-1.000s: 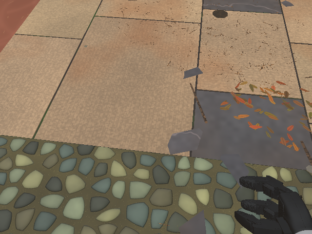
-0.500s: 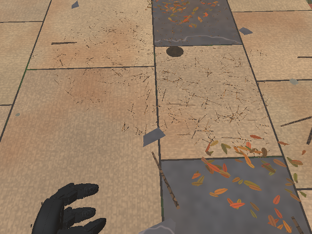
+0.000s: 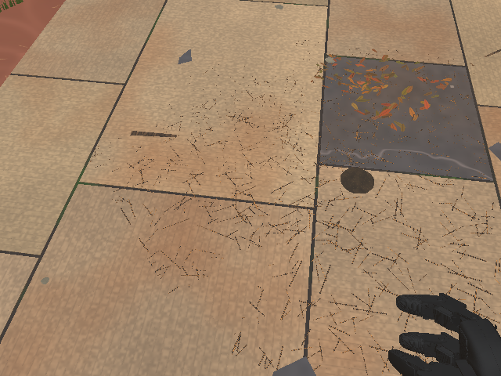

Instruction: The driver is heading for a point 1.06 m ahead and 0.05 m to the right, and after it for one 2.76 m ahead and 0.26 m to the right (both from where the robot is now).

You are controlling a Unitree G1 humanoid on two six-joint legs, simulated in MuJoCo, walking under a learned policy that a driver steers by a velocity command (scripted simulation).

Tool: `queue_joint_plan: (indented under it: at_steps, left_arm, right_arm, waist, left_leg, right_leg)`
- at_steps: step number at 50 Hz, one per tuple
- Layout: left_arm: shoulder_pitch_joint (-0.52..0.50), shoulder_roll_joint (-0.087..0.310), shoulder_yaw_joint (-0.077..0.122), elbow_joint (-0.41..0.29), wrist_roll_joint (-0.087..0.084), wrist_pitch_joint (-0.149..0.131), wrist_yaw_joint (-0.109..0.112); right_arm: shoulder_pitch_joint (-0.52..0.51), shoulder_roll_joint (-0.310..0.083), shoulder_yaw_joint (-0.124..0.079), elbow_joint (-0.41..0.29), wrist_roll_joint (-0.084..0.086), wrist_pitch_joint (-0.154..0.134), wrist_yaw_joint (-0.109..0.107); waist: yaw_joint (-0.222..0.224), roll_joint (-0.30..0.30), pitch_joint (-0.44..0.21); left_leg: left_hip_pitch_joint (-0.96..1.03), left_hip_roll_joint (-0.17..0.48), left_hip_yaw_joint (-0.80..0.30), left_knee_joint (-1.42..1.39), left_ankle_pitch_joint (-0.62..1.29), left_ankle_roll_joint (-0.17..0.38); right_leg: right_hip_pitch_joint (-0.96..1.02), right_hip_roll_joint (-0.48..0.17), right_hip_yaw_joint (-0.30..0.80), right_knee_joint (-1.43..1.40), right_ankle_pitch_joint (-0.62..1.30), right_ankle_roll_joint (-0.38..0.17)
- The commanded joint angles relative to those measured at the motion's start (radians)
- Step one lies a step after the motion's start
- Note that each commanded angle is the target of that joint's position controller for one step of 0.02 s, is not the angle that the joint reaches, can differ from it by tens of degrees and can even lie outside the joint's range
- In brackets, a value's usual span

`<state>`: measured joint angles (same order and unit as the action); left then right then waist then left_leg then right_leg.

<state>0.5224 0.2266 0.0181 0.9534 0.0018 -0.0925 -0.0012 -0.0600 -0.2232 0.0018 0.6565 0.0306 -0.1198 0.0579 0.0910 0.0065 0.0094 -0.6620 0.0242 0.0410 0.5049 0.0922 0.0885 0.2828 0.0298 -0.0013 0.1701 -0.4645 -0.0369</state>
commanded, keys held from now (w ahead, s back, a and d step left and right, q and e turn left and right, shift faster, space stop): w+shift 1.00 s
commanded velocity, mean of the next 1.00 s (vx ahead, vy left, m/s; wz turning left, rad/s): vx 1.00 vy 0.00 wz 0.00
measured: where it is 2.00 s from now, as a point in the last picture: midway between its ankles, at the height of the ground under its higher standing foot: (283, 102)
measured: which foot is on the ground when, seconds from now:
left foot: up 0.00-0.00, down 0.02-0.54, up 0.56-1.00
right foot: down 0.00-0.04, up 0.06-0.50, down 0.52-1.00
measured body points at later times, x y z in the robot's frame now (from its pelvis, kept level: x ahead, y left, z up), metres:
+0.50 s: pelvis +0.48 -0.01 +0.00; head +0.51 -0.01 +0.45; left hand +0.75 +0.20 -0.05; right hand +0.41 -0.26 -0.14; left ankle +0.23 +0.11 -0.70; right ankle +0.71 -0.12 -0.70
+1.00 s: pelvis +0.96 +0.00 +0.00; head +0.99 +0.00 +0.45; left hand +0.89 +0.25 -0.14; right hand +1.23 -0.20 -0.05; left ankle +1.19 +0.11 -0.70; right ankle +0.71 -0.12 -0.70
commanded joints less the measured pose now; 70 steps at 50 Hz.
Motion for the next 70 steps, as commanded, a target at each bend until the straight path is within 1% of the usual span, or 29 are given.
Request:
queue_joint_plan:
  at_steps: [1, 2, 3, 4, 5, 7, 10, 13, 18, 22, 24, 26, 27, 28, 29, 31, 34, 38, 47, 49, 51, 52, 53, 54, 56, 58, 60, 64, 70]
  left_arm:
    - [-0.087, 0.224, 0.047, -0.046, 0.037, 0.029, 0.013]
    - [-0.053, 0.132, 0.027, -0.089, 0.041, 0.021, 0.012]
    - [0.089, -0.010, -0.017, -0.071, -0.012, -0.020, -0.011]
    - [-0.018, 0.121, 0.013, -0.090, -0.051, -0.049, -0.013]
    - [-0.179, 0.148, 0.018, -0.141, -0.076, -0.060, -0.013]
    - [-0.286, 0.103, 0.016, -0.180, -0.038, -0.061, -0.008]
    - [-0.212, 0.057, 0.011, -0.168, -0.029, -0.012, -0.013]
    - [-0.356, 0.064, 0.003, -0.223, -0.006, -0.002, -0.002]
    - [-0.592, 0.059, -0.005, -0.292, -0.012, -0.030, -0.032]
    - [-0.678, 0.098, 0.010, -0.344, -0.029, -0.040, -0.059]
    - [-0.563, 0.158, 0.038, -0.337, -0.038, -0.033, -0.056]
    - [-0.139, 0.239, 0.077, -0.234, -0.045, -0.008, -0.031]
    - [-0.006, 0.340, 0.100, -0.202, 0.002, -0.010, -0.027]
    - [0.043, 0.287, 0.093, -0.173, -0.011, -0.019, -0.039]
    - [-0.013, 0.201, 0.073, -0.159, -0.012, -0.017, -0.031]
    - [-0.148, 0.149, 0.057, -0.160, 0.011, -0.026, -0.036]
    - [-0.254, 0.060, 0.029, -0.153, 0.017, -0.035, -0.050]
    - [-0.207, 0.126, 0.041, -0.121, -0.003, -0.043, -0.030]
    - [-0.001, 0.184, 0.043, -0.049, -0.020, -0.011, 0.008]
    - [-0.008, 0.224, 0.054, -0.042, 0.010, 0.012, 0.011]
    - [-0.098, 0.222, 0.048, -0.064, 0.036, 0.037, 0.016]
    - [0.084, 0.029, 0.002, -0.092, 0.017, 0.010, -0.006]
    - [0.080, 0.037, -0.010, -0.062, -0.020, -0.030, -0.016]
    - [-0.093, 0.148, 0.023, -0.118, -0.066, -0.047, -0.013]
    - [-0.284, 0.133, 0.017, -0.181, -0.043, -0.063, -0.004]
    - [-0.211, 0.116, 0.029, -0.164, -0.024, -0.031, -0.007]
    - [-0.181, 0.077, 0.023, -0.155, -0.017, -0.001, -0.001]
    - [-0.354, 0.050, 0.006, -0.205, 0.008, -0.010, -0.012]
    - [-0.433, 0.145, 0.037, -0.228, 0.020, -0.018, -0.038]
  right_arm:
    - [0.376, -0.223, -0.093, 0.020, 0.018, 0.011, -0.023]
    - [0.575, -0.304, -0.109, 0.076, -0.015, 0.023, -0.039]
    - [0.598, -0.296, -0.110, 0.092, -0.017, 0.006, -0.021]
    - [0.568, -0.192, -0.091, 0.109, -0.022, 0.008, -0.026]
    - [0.515, -0.145, -0.079, 0.112, -0.032, 0.007, -0.030]
    - [0.394, -0.102, -0.065, 0.121, -0.057, -0.011, -0.014]
    - [0.334, -0.051, -0.048, 0.140, -0.036, -0.014, -0.006]
    - [0.374, -0.120, -0.061, 0.162, -0.028, -0.019, -0.025]
    - [0.516, -0.146, -0.058, 0.200, -0.009, -0.026, -0.052]
    - [0.579, -0.181, -0.064, 0.236, -0.011, 0.008, -0.061]
    - [0.573, -0.220, -0.074, 0.244, -0.040, 0.033, -0.065]
    - [0.482, -0.223, -0.069, 0.223, -0.065, 0.058, -0.071]
    - [0.639, -0.047, -0.030, 0.191, -0.054, 0.036, -0.055]
    - [0.676, -0.029, -0.010, 0.220, -0.010, -0.004, -0.043]
    - [0.519, -0.140, -0.041, 0.175, 0.032, -0.023, -0.045]
    - [0.312, -0.122, -0.034, 0.106, 0.018, -0.040, -0.051]
    - [0.378, -0.075, -0.038, 0.118, -0.003, 0.006, -0.045]
    - [0.225, -0.080, -0.029, 0.062, -0.028, 0.027, -0.058]
    - [-0.086, -0.099, -0.032, -0.054, -0.002, -0.013, 0.007]
    - [0.032, -0.161, -0.059, -0.047, 0.009, -0.005, 0.003]
    - [0.456, -0.243, -0.096, 0.054, 0.013, 0.021, -0.025]
    - [0.576, -0.350, -0.123, 0.084, -0.032, 0.014, -0.024]
    - [0.638, -0.277, -0.113, 0.119, -0.021, 0.007, -0.018]
    - [0.583, -0.201, -0.092, 0.135, -0.023, 0.007, -0.027]
    - [0.399, -0.155, -0.074, 0.118, -0.054, 0.000, -0.020]
    - [0.309, -0.082, -0.050, 0.119, -0.071, -0.008, -0.007]
    - [0.288, -0.090, -0.047, 0.140, -0.041, -0.015, -0.010]
    - [0.320, -0.159, -0.063, 0.169, -0.031, -0.010, -0.051]
    - [0.392, -0.193, -0.074, 0.230, -0.024, 0.027, -0.080]
  waist:
    - [-0.330, -0.181, -0.176]
    - [-0.322, 0.015, -0.355]
    - [-0.222, 0.377, -0.541]
    - [-0.257, 0.275, -0.430]
    - [-0.251, 0.171, -0.243]
    - [-0.148, -0.047, -0.077]
    - [-0.044, 0.021, 0.001]
    - [-0.062, 0.004, 0.105]
    - [-0.150, -0.011, 0.130]
    - [-0.147, 0.029, 0.137]
    - [-0.062, 0.116, 0.019]
    - [0.169, 0.157, -0.205]
    - [0.062, -0.150, -0.417]
    - [0.063, -0.319, -0.562]
    - [0.077, -0.272, -0.362]
    - [0.015, -0.018, -0.115]
    - [-0.121, -0.048, -0.028]
    - [-0.114, -0.031, 0.106]
    - [-0.037, -0.040, 0.138]
    - [-0.124, -0.127, 0.018]
    - [-0.352, -0.162, -0.211]
    - [-0.231, 0.160, -0.438]
    - [-0.258, 0.277, -0.562]
    - [-0.264, 0.254, -0.351]
    - [-0.185, 0.005, -0.087]
    - [-0.071, 0.014, -0.053]
    - [-0.032, 0.036, -0.017]
    - [-0.071, 0.042, -0.005]
    - [-0.084, 0.067, -0.042]
  left_leg:
    - [0.563, -0.042, 0.017, 0.060, -0.117, 0.072]
    - [0.980, 0.164, -0.288, 0.116, -0.349, 0.128]
    - [1.245, 0.359, -0.878, -0.111, -0.748, 0.299]
    - [1.192, 0.302, -0.909, -0.219, -0.832, 0.231]
    - [1.024, 0.276, -0.704, -0.216, -0.680, 0.194]
    - [0.676, 0.200, -0.495, -0.264, -0.413, 0.164]
    - [0.455, 0.165, -0.373, -0.339, -0.388, 0.178]
    - [0.379, 0.154, -0.278, -0.408, -0.288, 0.174]
    - [0.372, 0.097, -0.103, -0.480, -0.156, 0.114]
    - [0.707, 0.171, -0.080, -0.399, 0.144, 0.083]
    - [0.854, 0.201, -0.073, -0.207, 0.621, 0.059]
    - [0.649, 0.175, -0.035, 0.313, 0.733, 0.014]
    - [0.189, 0.007, -0.071, 0.772, 0.120, -0.032]
    - [0.015, -0.092, -0.210, 0.952, -0.526, -0.023]
    - [-0.108, -0.021, -0.203, 0.989, -0.503, 0.013]
    - [-0.099, 0.052, -0.163, 0.891, -0.420, 0.025]
    - [0.019, 0.131, -0.162, 0.776, -0.367, 0.012]
    - [-0.106, 0.167, -0.120, 0.550, -0.169, -0.050]
    - [0.028, 0.014, 0.000, -0.030, 0.095, -0.027]
    - [0.142, -0.057, 0.041, 0.021, -0.069, 0.007]
    - [0.663, -0.003, -0.023, 0.102, -0.157, 0.064]
    - [1.173, 0.282, -0.577, 0.078, -0.574, 0.262]
    - [1.261, 0.336, -0.941, -0.168, -0.863, 0.265]
    - [1.146, 0.299, -0.825, -0.223, -0.814, 0.190]
    - [0.729, 0.240, -0.520, -0.225, -0.203, 0.162]
    - [0.506, 0.196, -0.322, -0.224, 0.225, 0.153]
    - [0.406, 0.179, -0.219, -0.268, 0.374, 0.147]
    - [0.322, 0.066, -0.030, -0.292, 0.427, 0.109]
    - [0.551, 0.133, -0.094, -0.178, 0.203, 0.046]
  right_leg:
    - [-0.217, -0.234, 0.000, 0.583, 1.403, -0.075]
    - [-0.572, -0.134, 0.003, 0.976, 0.981, -0.063]
    - [-0.896, 0.060, 0.131, 1.321, 0.057, -0.023]
    - [-1.015, -0.014, 0.184, 1.345, 0.065, -0.070]
    - [-1.058, -0.054, 0.155, 1.338, 0.083, -0.081]
    - [-0.987, -0.128, 0.134, 1.184, 0.165, -0.086]
    - [-0.934, -0.192, 0.122, 1.091, 0.175, -0.058]
    - [-1.049, -0.222, 0.088, 0.914, 0.345, -0.007]
    - [-0.848, -0.139, -0.012, 0.485, 0.763, 0.002]
    - [-0.901, -0.071, -0.035, 0.313, 0.651, -0.026]
    - [-0.795, -0.002, -0.075, 0.359, 0.488, -0.061]
    - [-0.288, -0.046, -0.022, 0.434, 0.406, -0.120]
    - [0.184, -0.313, 0.481, 0.417, 0.033, -0.277]
    - [0.309, -0.396, 0.903, 0.172, -0.288, -0.325]
    - [0.203, -0.354, 0.811, 0.111, -0.277, -0.254]
    - [-0.173, -0.287, 0.525, 0.091, 0.046, -0.212]
    - [-0.468, -0.222, 0.353, 0.018, 0.131, -0.218]
    - [-0.578, -0.202, 0.217, -0.078, 0.259, -0.214]
    - [-0.214, -0.232, 0.034, -0.063, 0.718, -0.134]
    - [-0.072, -0.260, 0.027, 0.134, 1.206, -0.111]
    - [-0.291, -0.236, -0.007, 0.663, 1.296, -0.070]
    - [-0.789, -0.055, 0.039, 1.147, 0.674, -0.017]
    - [-0.932, 0.032, 0.178, 1.279, 0.039, -0.037]
    - [-1.047, -0.033, 0.163, 1.316, 0.057, -0.072]
    - [-1.001, -0.090, 0.118, 1.220, 0.114, -0.066]
    - [-0.851, -0.141, 0.108, 1.137, 0.119, -0.037]
    - [-0.820, -0.153, 0.083, 0.993, 0.129, -0.002]
    - [-0.724, -0.088, -0.014, 0.555, 0.523, 0.030]
    - [-0.644, -0.040, 0.042, 0.308, 0.714, -0.010]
